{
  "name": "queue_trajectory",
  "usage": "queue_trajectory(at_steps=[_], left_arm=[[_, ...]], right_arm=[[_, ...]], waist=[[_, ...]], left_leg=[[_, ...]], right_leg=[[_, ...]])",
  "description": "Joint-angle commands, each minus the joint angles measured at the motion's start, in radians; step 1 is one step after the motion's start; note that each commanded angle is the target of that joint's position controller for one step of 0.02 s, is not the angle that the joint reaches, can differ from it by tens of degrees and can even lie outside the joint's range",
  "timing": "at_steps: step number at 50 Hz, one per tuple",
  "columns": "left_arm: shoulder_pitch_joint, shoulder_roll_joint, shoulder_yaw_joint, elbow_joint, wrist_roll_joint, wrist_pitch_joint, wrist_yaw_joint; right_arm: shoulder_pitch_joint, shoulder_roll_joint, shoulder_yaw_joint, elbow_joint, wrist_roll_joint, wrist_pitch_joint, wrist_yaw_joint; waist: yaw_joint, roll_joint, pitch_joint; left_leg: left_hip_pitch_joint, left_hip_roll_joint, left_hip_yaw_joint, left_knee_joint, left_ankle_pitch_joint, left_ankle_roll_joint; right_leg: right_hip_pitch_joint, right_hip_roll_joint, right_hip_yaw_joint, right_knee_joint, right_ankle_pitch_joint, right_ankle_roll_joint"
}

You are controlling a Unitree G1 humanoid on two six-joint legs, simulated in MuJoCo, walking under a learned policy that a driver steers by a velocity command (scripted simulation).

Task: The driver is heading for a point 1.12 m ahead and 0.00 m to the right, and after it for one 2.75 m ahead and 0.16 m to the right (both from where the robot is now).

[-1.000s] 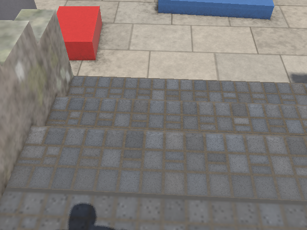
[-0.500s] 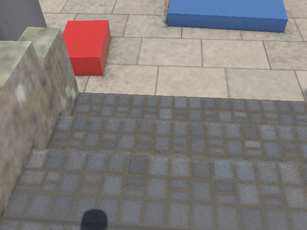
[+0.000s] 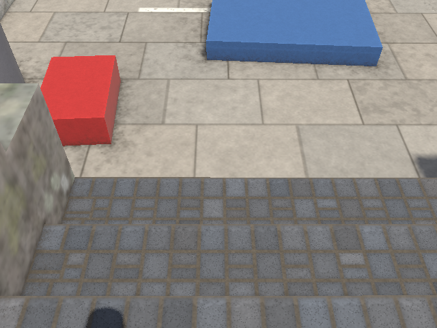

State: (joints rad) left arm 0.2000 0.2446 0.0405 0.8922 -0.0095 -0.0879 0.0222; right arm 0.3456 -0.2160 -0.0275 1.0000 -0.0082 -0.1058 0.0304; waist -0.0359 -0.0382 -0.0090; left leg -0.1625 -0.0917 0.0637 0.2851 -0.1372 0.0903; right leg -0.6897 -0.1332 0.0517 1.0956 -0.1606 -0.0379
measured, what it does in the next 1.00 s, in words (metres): walks ahead: right foot, then left foot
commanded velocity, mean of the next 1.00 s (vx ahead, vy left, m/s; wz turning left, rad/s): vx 0.50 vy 0.00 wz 0.00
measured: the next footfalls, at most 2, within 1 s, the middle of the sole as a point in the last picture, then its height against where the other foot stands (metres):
right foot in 0.28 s outside the picture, level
left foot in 0.80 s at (199, 322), level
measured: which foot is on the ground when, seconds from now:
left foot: down 0.00-0.28, up 0.30-0.78, down 0.80-1.00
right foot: up 0.00-0.26, down 0.28-0.82, up 0.84-1.00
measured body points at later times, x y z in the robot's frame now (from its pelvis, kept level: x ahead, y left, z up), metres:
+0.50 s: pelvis +0.27 -0.09 +0.00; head +0.29 -0.10 +0.45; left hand +0.31 +0.17 -0.13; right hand +0.35 -0.35 -0.14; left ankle +0.28 +0.08 -0.66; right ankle +0.29 -0.16 -0.74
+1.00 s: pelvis +0.51 -0.03 -0.02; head +0.52 -0.02 +0.43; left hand +0.61 +0.23 -0.15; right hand +0.52 -0.28 -0.16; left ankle +0.51 +0.06 -0.74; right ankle +0.49 -0.18 -0.65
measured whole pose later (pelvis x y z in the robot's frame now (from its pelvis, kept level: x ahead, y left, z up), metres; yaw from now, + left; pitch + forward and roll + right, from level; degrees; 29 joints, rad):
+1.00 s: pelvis +0.51 -0.03 -0.02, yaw +1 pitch +1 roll +0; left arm 0.24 0.23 0.06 0.88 -0.03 -0.07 0.00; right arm 0.37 -0.20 -0.05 0.99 0.01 -0.09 0.06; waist -0.03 -0.03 -0.02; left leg -0.29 -0.03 0.07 0.57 -0.31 0.06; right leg -0.59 -0.03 0.06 1.26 -0.33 -0.10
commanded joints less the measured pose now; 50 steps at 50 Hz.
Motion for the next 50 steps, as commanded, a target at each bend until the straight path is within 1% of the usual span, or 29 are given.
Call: queue_trajectory(at_steps=[1, 5, 10, 12, 13, 14, 15, 16, 17, 18, 19, 21, 22, 25, 29, 33, 34, 36, 38, 39, 41, 42, 43, 44, 45, 46, 47, 49, 50], left_arm=[[0.012, 0.040, 0.012, -0.043, 0.009, -0.002, 0.002], [-0.134, 0.024, 0.004, -0.080, -0.002, -0.008, -0.016], [-0.236, 0.036, 0.000, -0.127, -0.011, -0.019, -0.049], [-0.189, 0.063, 0.010, -0.127, -0.012, -0.027, -0.056], [-0.099, 0.091, 0.027, -0.104, -0.010, -0.030, -0.056], [0.089, 0.143, 0.054, -0.046, -0.009, -0.033, -0.052], [0.290, 0.242, 0.079, -0.011, 0.003, -0.030, -0.044], [0.326, 0.275, 0.083, 0.010, 0.006, -0.025, -0.055], [0.290, 0.166, 0.056, -0.002, -0.002, -0.025, -0.056], [0.200, 0.117, 0.040, -0.019, -0.004, -0.025, -0.053], [0.111, 0.096, 0.029, -0.041, 0.002, -0.022, -0.055], [0.065, 0.044, 0.015, -0.037, 0.021, -0.026, -0.066], [0.073, 0.050, 0.018, -0.023, 0.025, -0.025, -0.065], [0.130, 0.080, 0.025, 0.009, 0.023, -0.029, -0.049], [0.178, 0.104, 0.031, 0.032, 0.016, -0.015, -0.020], [0.212, 0.117, 0.032, 0.065, 0.008, -0.014, -0.015], [0.242, 0.131, 0.038, 0.077, 0.029, -0.019, -0.018], [0.232, 0.091, 0.032, 0.083, 0.018, -0.013, -0.019], [0.241, 0.088, 0.032, 0.083, 0.016, 0.002, -0.014], [0.214, 0.094, 0.033, 0.073, 0.016, 0.011, -0.011], [0.132, 0.097, 0.029, 0.050, 0.002, 0.017, -0.010], [0.158, 0.073, 0.021, 0.036, -0.014, 0.003, -0.019], [0.217, 0.000, 0.002, 0.033, 0.006, -0.021, -0.028], [0.253, 0.010, 0.007, 0.008, -0.045, -0.047, -0.036], [0.119, 0.097, 0.031, -0.030, -0.070, -0.045, -0.030], [0.072, 0.109, 0.037, -0.052, -0.056, -0.027, -0.023], [0.092, 0.085, 0.037, -0.046, -0.030, -0.003, -0.017], [0.105, 0.054, 0.042, -0.067, -0.018, 0.029, -0.024], [0.074, 0.036, 0.037, -0.084, -0.007, 0.036, -0.024]], right_arm=[[-0.030, -0.140, -0.024, -0.058, 0.004, -0.014, -0.023], [0.057, -0.156, -0.027, -0.033, 0.020, 0.000, -0.033], [0.115, -0.169, -0.035, -0.009, 0.028, 0.025, -0.035], [0.099, -0.183, -0.040, -0.010, 0.030, 0.036, -0.037], [0.080, -0.184, -0.040, -0.010, 0.029, 0.043, -0.038], [0.071, -0.155, -0.029, -0.018, 0.022, 0.047, -0.038], [0.080, -0.112, -0.009, -0.049, 0.003, 0.043, -0.037], [0.198, 0.015, 0.022, -0.047, 0.018, 0.015, -0.027], [0.142, -0.107, -0.005, -0.041, 0.043, -0.008, -0.024], [0.046, -0.157, -0.021, -0.072, 0.057, -0.019, -0.023], [-0.002, -0.153, -0.023, -0.084, 0.050, -0.019, -0.031], [0.000, -0.126, -0.032, -0.082, 0.030, 0.001, -0.040], [0.036, -0.094, -0.032, -0.076, 0.030, 0.015, -0.043], [-0.028, -0.092, -0.038, -0.100, 0.025, 0.037, -0.047], [-0.201, -0.079, -0.037, -0.162, 0.009, 0.033, -0.041], [-0.298, -0.069, -0.032, -0.192, 0.016, 0.027, -0.029], [-0.206, -0.090, -0.046, -0.147, 0.012, 0.026, -0.021], [-0.225, -0.109, -0.051, -0.155, 0.012, 0.023, -0.009], [-0.278, -0.104, -0.050, -0.179, 0.012, 0.007, 0.006], [-0.242, -0.111, -0.054, -0.171, 0.013, 0.001, 0.013], [0.048, -0.164, -0.088, -0.071, 0.016, -0.011, 0.024], [0.202, -0.250, -0.115, -0.027, 0.019, -0.010, 0.025], [0.191, -0.235, -0.094, -0.039, 0.037, -0.007, 0.025], [0.195, -0.177, -0.071, -0.044, 0.033, -0.007, 0.035], [0.118, -0.111, -0.054, -0.050, 0.035, -0.009, 0.042], [0.034, -0.085, -0.042, -0.077, 0.025, -0.008, 0.047], [-0.035, -0.084, -0.035, -0.097, 0.019, -0.010, 0.048], [-0.074, -0.087, -0.029, -0.092, 0.017, -0.004, 0.028], [-0.045, -0.103, -0.037, -0.068, 0.009, 0.001, 0.012]], waist=[[0.039, 0.070, 0.065], [-0.014, 0.081, 0.075], [-0.038, 0.090, 0.103], [0.000, 0.110, 0.076], [0.053, 0.116, 0.032], [0.130, 0.096, -0.082], [0.184, -0.053, -0.255], [0.119, -0.313, -0.354], [0.140, -0.191, -0.285], [0.123, -0.129, -0.158], [0.089, -0.029, -0.101], [0.039, -0.026, -0.040], [0.015, -0.054, -0.045], [0.014, -0.020, 0.006], [0.048, -0.004, 0.044], [0.070, -0.034, 0.054], [0.051, -0.044, 0.004], [0.044, -0.029, 0.051], [0.050, -0.019, 0.080], [0.024, -0.031, 0.064], [-0.116, -0.033, -0.051], [-0.160, 0.108, -0.133], [-0.093, 0.311, -0.157], [-0.058, 0.424, -0.187], [-0.045, 0.257, -0.043], [-0.017, 0.137, -0.003], [0.029, 0.062, 0.007], [0.083, 0.072, 0.036], [0.076, 0.077, 0.045]], left_leg=[[-0.085, 0.285, -0.210, -0.191, 0.068, 0.165], [-0.003, 0.274, -0.165, -0.170, 0.073, 0.128], [0.137, 0.337, -0.184, -0.090, 0.067, 0.116], [0.166, 0.351, -0.190, -0.024, 0.166, 0.097], [0.164, 0.322, -0.162, 0.085, 0.330, 0.075], [0.101, 0.260, -0.111, 0.300, 0.434, 0.044], [-0.111, 0.180, -0.043, 0.666, 0.177, -0.001], [-0.488, 0.012, -0.092, 0.953, -0.400, -0.046], [-0.597, 0.073, -0.202, 1.066, -0.400, -0.025], [-0.638, 0.121, -0.177, 1.073, -0.307, -0.010], [-0.587, 0.170, -0.153, 1.031, -0.212, -0.015], [-0.482, 0.221, -0.150, 0.929, -0.124, -0.021], [-0.457, 0.224, -0.141, 0.903, -0.102, -0.029], [-0.510, 0.235, -0.134, 0.790, -0.038, -0.050], [-0.580, 0.231, -0.128, 0.527, 0.167, -0.057], [-0.374, 0.165, -0.056, 0.366, 0.291, -0.059], [-0.320, 0.167, -0.068, 0.534, 0.352, -0.052], [-0.476, 0.193, -0.096, 0.550, 0.212, -0.024], [-0.533, 0.190, -0.082, 0.522, 0.079, -0.001], [-0.450, 0.170, -0.057, 0.487, 0.023, 0.011], [-0.005, 0.086, 0.021, 0.380, 0.059, 0.049], [0.230, 0.215, -0.142, 0.261, 0.054, 0.127], [0.333, 0.364, -0.404, 0.232, 0.045, 0.194], [0.351, 0.471, -0.732, 0.024, -0.017, 0.299], [0.238, 0.469, -0.687, 0.007, -0.038, 0.275], [0.120, 0.459, -0.577, 0.034, 0.026, 0.246], [-0.011, 0.422, -0.485, 0.019, 0.044, 0.221], [-0.137, 0.359, -0.373, -0.028, -0.045, 0.177], [-0.169, 0.333, -0.319, -0.036, 0.028, 0.169]], right_leg=[[-0.022, -0.031, 0.006, -0.167, 0.169, 0.020], [0.016, 0.015, -0.033, -0.410, 0.277, 0.026], [0.027, 0.042, -0.041, -0.535, 0.154, -0.001], [0.124, 0.068, -0.061, -0.574, 0.078, -0.028], [0.243, 0.099, -0.089, -0.601, 0.056, -0.047], [0.483, 0.111, -0.087, -0.596, 0.066, -0.078], [0.794, -0.110, 0.176, -0.595, 0.076, -0.156], [1.072, -0.273, 0.636, -0.753, -0.132, -0.297], [1.019, -0.250, 0.645, -0.800, -0.207, -0.255], [0.887, -0.221, 0.489, -0.803, -0.128, -0.212], [0.744, -0.181, 0.369, -0.824, 0.001, -0.193], [0.579, -0.098, 0.206, -0.859, 0.202, -0.162], [0.560, -0.090, 0.178, -0.880, 0.220, -0.174], [0.531, -0.090, 0.129, -0.921, 0.277, -0.196], [0.568, -0.073, 0.070, -0.934, 0.324, -0.166], [0.467, -0.006, -0.034, -0.951, 0.289, -0.151], [0.493, -0.063, -0.012, -0.902, 0.330, -0.174], [0.615, -0.096, 0.003, -0.835, 0.357, -0.177], [0.700, -0.129, 0.033, -0.759, 0.425, -0.174], [0.681, -0.121, 0.020, -0.699, 0.514, -0.161], [0.508, -0.029, -0.038, -0.387, 0.688, -0.128], [0.304, 0.069, -0.070, -0.019, 0.454, -0.080], [0.056, 0.185, -0.010, 0.302, -0.391, -0.061], [-0.125, 0.236, 0.103, 0.389, -0.422, -0.091], [-0.218, 0.169, 0.097, 0.405, -0.327, -0.103], [-0.188, 0.127, 0.090, 0.367, -0.241, -0.099], [-0.087, 0.077, 0.081, 0.307, -0.181, -0.084], [-0.002, 0.022, 0.069, 0.132, -0.131, -0.066], [0.018, 0.020, 0.032, 0.066, -0.084, -0.050]])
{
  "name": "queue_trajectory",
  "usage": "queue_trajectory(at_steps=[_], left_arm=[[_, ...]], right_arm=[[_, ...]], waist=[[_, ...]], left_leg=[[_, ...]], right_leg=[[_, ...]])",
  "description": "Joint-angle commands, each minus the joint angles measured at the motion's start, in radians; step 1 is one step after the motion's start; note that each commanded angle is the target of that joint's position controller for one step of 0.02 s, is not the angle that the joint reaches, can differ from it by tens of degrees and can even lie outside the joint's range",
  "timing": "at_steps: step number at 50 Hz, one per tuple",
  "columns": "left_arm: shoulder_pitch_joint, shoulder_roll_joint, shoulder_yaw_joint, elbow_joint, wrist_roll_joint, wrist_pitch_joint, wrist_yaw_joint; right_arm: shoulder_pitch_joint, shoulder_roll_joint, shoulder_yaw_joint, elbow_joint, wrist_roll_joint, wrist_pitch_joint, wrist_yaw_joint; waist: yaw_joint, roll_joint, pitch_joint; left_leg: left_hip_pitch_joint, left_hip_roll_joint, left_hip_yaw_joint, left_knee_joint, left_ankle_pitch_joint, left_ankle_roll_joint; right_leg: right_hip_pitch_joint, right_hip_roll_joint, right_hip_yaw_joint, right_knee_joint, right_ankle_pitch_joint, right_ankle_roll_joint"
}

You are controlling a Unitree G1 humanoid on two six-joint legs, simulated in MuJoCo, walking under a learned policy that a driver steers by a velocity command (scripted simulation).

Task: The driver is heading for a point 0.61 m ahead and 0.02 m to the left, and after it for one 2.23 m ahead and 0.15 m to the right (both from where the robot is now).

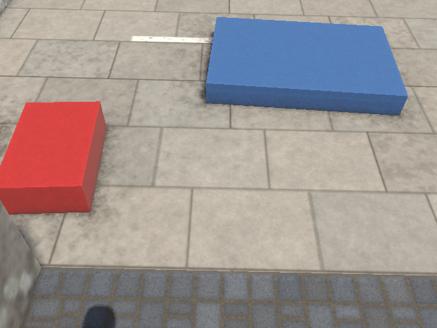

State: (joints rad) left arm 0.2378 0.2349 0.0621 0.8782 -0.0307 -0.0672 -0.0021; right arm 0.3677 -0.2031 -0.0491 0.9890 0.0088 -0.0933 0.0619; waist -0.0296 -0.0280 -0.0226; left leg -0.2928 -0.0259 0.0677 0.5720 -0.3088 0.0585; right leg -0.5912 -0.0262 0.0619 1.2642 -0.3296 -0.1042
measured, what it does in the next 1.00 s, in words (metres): goes down: right foot 0.14 m lower, then left foot 0.14 m lower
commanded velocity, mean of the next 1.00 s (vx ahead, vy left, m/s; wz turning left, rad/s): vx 0.50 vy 0.00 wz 0.00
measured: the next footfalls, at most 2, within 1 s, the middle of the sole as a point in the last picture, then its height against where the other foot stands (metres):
right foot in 0.36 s outside the picture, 0.14 m lower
left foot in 1.00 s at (179, 316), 0.14 m lower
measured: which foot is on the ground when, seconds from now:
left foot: down 0.00-0.36, up 0.38-0.98, down 1.00-1.00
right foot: up 0.00-0.34, down 0.36-1.00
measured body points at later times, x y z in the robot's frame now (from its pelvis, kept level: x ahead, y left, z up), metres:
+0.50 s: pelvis +0.26 -0.07 -0.15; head +0.27 -0.08 +0.30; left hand +0.35 +0.16 -0.29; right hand +0.25 -0.32 -0.30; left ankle +0.17 +0.09 -0.67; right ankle +0.30 -0.15 -0.87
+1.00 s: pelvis +0.52 +0.02 -0.25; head +0.54 +0.03 +0.19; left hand +0.42 +0.27 -0.39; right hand +0.75 -0.20 -0.34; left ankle +0.65 +0.13 -1.00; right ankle +0.30 -0.14 -0.86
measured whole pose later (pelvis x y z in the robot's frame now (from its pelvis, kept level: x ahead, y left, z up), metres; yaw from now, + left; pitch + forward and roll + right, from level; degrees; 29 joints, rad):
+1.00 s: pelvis +0.52 +0.02 -0.25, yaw -1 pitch +3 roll -5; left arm 0.51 0.22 0.05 0.98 -0.02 -0.03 0.05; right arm 0.05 -0.24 -0.05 0.76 0.02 -0.08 0.07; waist 0.13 0.08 -0.02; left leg -0.43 0.09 -0.05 0.37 0.29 0.06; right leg -0.15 0.03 0.00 1.09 -0.88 0.01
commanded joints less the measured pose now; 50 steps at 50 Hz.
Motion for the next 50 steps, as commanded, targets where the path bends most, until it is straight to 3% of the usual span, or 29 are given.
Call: queue_trajectory(at_steps=[1, 2, 3, 4, 5, 7, 8, 13, 16, 18, 19, 20, 21, 22, 23, 24, 25, 26, 28, 30, 32, 33, 34, 37, 38, 40, 45, 48, 50], left_arm=[[0.004, 0.034, 0.010, -0.088, 0.021, 0.015, 0.000], [0.043, 0.033, 0.015, -0.064, 0.031, 0.012, -0.006], [0.018, 0.038, 0.017, -0.070, 0.030, 0.008, -0.006], [-0.089, 0.060, 0.024, -0.116, 0.017, -0.008, -0.015], [-0.173, 0.052, 0.018, -0.137, 0.019, -0.022, -0.022], [-0.226, 0.023, 0.008, -0.151, 0.038, -0.030, -0.044], [-0.236, 0.013, 0.005, -0.153, 0.034, -0.030, -0.057], [-0.329, 0.015, -0.013, -0.204, 0.014, -0.018, -0.098], [-0.201, 0.017, -0.013, -0.149, 0.009, -0.024, -0.090], [0.154, 0.073, 0.021, -0.027, 0.036, -0.020, -0.076], [0.320, 0.127, 0.026, 0.026, 0.055, -0.017, -0.073], [0.331, 0.176, 0.036, 0.027, 0.025, -0.010, -0.069], [0.327, 0.200, 0.049, 0.028, -0.006, 0.010, -0.063], [0.265, 0.231, 0.059, 0.038, 0.000, 0.012, -0.055], [0.141, 0.146, 0.030, 0.005, 0.021, 0.005, -0.050], [0.024, 0.077, 0.003, -0.023, 0.046, -0.025, -0.051], [-0.032, 0.033, -0.009, -0.017, 0.050, -0.040, -0.054], [-0.038, 0.016, -0.019, -0.002, 0.042, -0.043, -0.050], [0.039, 0.063, -0.007, 0.033, 0.048, -0.041, -0.019], [0.121, 0.080, 0.000, 0.062, 0.042, -0.027, 0.004], [0.146, 0.114, 0.010, 0.069, 0.047, -0.025, 0.005], [0.148, 0.110, 0.010, 0.064, 0.041, -0.024, 0.003], [0.212, 0.069, 0.003, 0.093, 0.023, -0.029, 0.009], [0.300, 0.050, -0.007, 0.119, 0.026, -0.028, 0.019], [0.280, 0.042, -0.012, 0.112, 0.022, -0.020, 0.032], [0.273, 0.059, -0.010, 0.091, 0.013, -0.004, 0.044], [0.301, 0.102, 0.006, 0.075, 0.006, 0.029, 0.059], [0.301, 0.115, 0.013, 0.082, 0.019, 0.040, 0.062], [0.308, 0.085, 0.005, 0.110, 0.015, 0.031, 0.040]], right_arm=[[-0.040, -0.129, -0.017, -0.048, -0.013, -0.009, -0.035], [0.007, -0.150, -0.025, -0.033, -0.027, -0.012, -0.047], [0.031, -0.155, -0.026, -0.031, -0.020, -0.017, -0.059], [0.080, -0.133, -0.019, -0.020, -0.002, -0.027, -0.075], [0.121, -0.128, -0.016, -0.012, 0.011, -0.033, -0.088], [0.105, -0.124, -0.015, -0.026, 0.020, -0.021, -0.108], [0.122, -0.134, -0.020, -0.025, 0.019, -0.016, -0.109], [0.182, -0.104, -0.020, -0.031, 0.015, 0.019, -0.118], [0.177, -0.097, -0.023, -0.030, 0.014, 0.049, -0.130], [0.158, -0.108, -0.022, -0.027, 0.017, 0.051, -0.107], [0.240, -0.047, -0.017, -0.010, 0.020, 0.034, -0.090], [0.345, -0.075, -0.009, -0.031, 0.044, 0.006, -0.074], [0.294, -0.114, -0.016, -0.063, 0.054, -0.015, -0.074], [0.166, -0.104, -0.011, -0.129, 0.079, -0.026, -0.089], [0.047, -0.132, -0.019, -0.145, 0.057, -0.010, -0.115], [0.036, -0.130, -0.023, -0.139, 0.038, 0.003, -0.126], [0.063, -0.114, -0.022, -0.115, 0.005, 0.018, -0.125], [0.075, -0.095, -0.028, -0.108, -0.012, 0.028, -0.122], [0.025, -0.062, -0.029, -0.135, -0.022, 0.029, -0.118], [-0.032, -0.054, -0.026, -0.163, -0.017, 0.039, -0.102], [-0.043, -0.067, -0.032, -0.161, -0.010, 0.040, -0.083], [-0.079, -0.076, -0.036, -0.167, -0.011, 0.043, -0.078], [-0.156, -0.110, -0.049, -0.197, -0.001, 0.033, -0.067], [-0.273, -0.093, -0.043, -0.240, -0.009, 0.021, -0.042], [-0.277, -0.081, -0.036, -0.245, -0.023, 0.020, -0.029], [-0.351, -0.043, -0.020, -0.260, -0.026, 0.015, -0.012], [-0.445, -0.054, -0.006, -0.306, 0.015, 0.008, 0.016], [-0.342, -0.105, -0.022, -0.281, 0.021, 0.004, 0.009], [0.043, -0.181, -0.058, -0.142, -0.010, 0.004, -0.001]], waist=[[0.062, 0.067, 0.067], [0.055, 0.045, 0.019], [0.046, 0.034, 0.015], [0.015, 0.048, 0.038], [-0.021, 0.081, 0.040], [-0.035, 0.083, 0.052], [-0.045, 0.080, 0.055], [-0.103, 0.088, 0.114], [-0.041, 0.086, 0.084], [0.128, 0.021, -0.034], [0.154, -0.197, -0.174], [0.110, -0.358, -0.287], [0.123, -0.334, -0.310], [0.097, -0.218, -0.235], [0.062, 0.005, -0.117], [0.013, 0.047, -0.040], [-0.027, 0.052, 0.012], [-0.056, 0.023, 0.058], [-0.038, -0.066, 0.056], [-0.019, -0.053, 0.001], [-0.015, -0.009, -0.016], [-0.006, -0.001, 0.004], [0.025, -0.001, 0.034], [0.075, -0.037, 0.066], [0.068, -0.015, 0.083], [0.107, -0.002, 0.082], [0.176, -0.041, 0.140], [0.128, -0.027, 0.118], [-0.044, 0.039, -0.082]], left_leg=[[-0.047, 0.254, -0.280, -0.325, 0.293, 0.192], [-0.015, 0.259, -0.258, -0.265, 0.372, 0.199], [0.024, 0.250, -0.240, -0.255, 0.414, 0.186], [0.110, 0.218, -0.216, -0.220, 0.258, 0.140], [0.157, 0.222, -0.231, -0.212, 0.197, 0.135], [-0.021, 0.147, -0.135, -0.176, 0.066, 0.101], [-0.079, 0.152, -0.133, -0.154, 0.023, 0.104], [0.085, 0.198, -0.225, 0.118, -0.069, 0.097], [0.086, 0.197, -0.236, 0.320, 0.021, 0.084], [-0.090, 0.095, -0.145, 0.719, 0.131, 0.051], [-0.410, -0.021, -0.114, 1.207, -0.468, -0.007], [-0.606, -0.004, -0.233, 1.362, -0.509, -0.017], [-0.711, 0.008, -0.261, 1.393, -0.418, -0.026], [-0.826, 0.031, -0.213, 1.370, -0.267, -0.033], [-0.804, 0.078, -0.153, 1.349, -0.164, -0.032], [-0.707, 0.114, -0.251, 1.098, 0.044, -0.010], [-0.618, 0.143, -0.245, 1.015, 0.079, -0.006], [-0.510, 0.159, -0.232, 0.824, 0.116, -0.022], [-0.471, 0.177, -0.197, 0.612, 0.162, -0.051], [-0.475, 0.189, -0.202, 0.515, 0.243, -0.057], [-0.521, 0.178, -0.201, 0.521, 0.349, -0.037], [-0.535, 0.176, -0.192, 0.501, 0.376, -0.027], [-0.649, 0.190, -0.242, 0.399, 0.496, -0.011], [-0.729, 0.177, -0.234, 0.281, 0.572, 0.013], [-0.628, 0.170, -0.208, 0.161, 0.699, 0.009], [-0.438, 0.116, -0.141, 0.083, 0.790, -0.006], [-0.361, 0.102, -0.145, -0.135, 0.646, -0.038], [-0.246, 0.140, -0.144, -0.264, 0.558, -0.008], [0.310, 0.126, -0.079, -0.129, 0.658, 0.035]], right_leg=[[-0.079, -0.086, -0.001, -0.183, 0.138, 0.028], [-0.060, -0.078, -0.011, -0.158, 0.269, 0.029], [-0.102, -0.081, -0.008, -0.212, 0.323, 0.029], [-0.192, -0.090, 0.037, -0.377, 0.457, 0.016], [-0.223, -0.077, 0.012, -0.476, 0.546, 0.017], [0.025, -0.013, -0.057, -0.705, 0.779, 0.029], [0.105, 0.005, -0.072, -0.716, 0.832, 0.028], [-0.032, -0.038, -0.010, -0.825, 0.745, 0.011], [0.128, -0.072, -0.014, -0.916, 0.706, 0.011], [0.573, -0.039, -0.082, -0.895, 0.706, -0.019], [0.943, -0.175, 0.037, -0.622, 1.036, -0.101], [1.081, -0.286, 0.233, -0.538, 0.962, -0.158], [1.043, -0.359, 0.397, -0.669, 0.664, -0.226], [0.922, -0.439, 0.600, -0.855, 0.172, -0.282], [0.720, -0.423, 0.625, -0.961, 0.033, -0.258], [0.499, -0.395, 0.556, -0.922, 0.139, -0.223], [0.344, -0.329, 0.460, -0.890, 0.263, -0.179], [0.204, -0.235, 0.286, -0.894, 0.365, -0.131], [0.204, -0.184, 0.229, -0.941, 0.411, -0.154], [0.267, -0.199, 0.238, -0.928, 0.475, -0.187], [0.325, -0.212, 0.240, -0.903, 0.488, -0.190], [0.324, -0.202, 0.220, -0.901, 0.474, -0.177], [0.420, -0.177, 0.213, -0.862, 0.320, -0.146], [0.503, -0.191, 0.245, -0.824, 0.216, -0.127], [0.413, -0.142, 0.161, -0.781, 0.135, -0.105], [0.284, -0.119, 0.124, -0.752, 0.023, -0.090], [0.365, -0.126, 0.150, -0.561, 0.013, -0.073], [0.454, -0.144, 0.171, -0.376, 0.163, -0.050], [0.226, -0.044, 0.074, 0.080, 0.164, 0.013]])
Keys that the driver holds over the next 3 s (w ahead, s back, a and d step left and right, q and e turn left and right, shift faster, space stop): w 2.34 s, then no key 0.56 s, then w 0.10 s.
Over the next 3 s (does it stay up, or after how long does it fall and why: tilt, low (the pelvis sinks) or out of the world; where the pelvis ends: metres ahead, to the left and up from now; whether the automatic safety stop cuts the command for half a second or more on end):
stays up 1.49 -0.04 -0.43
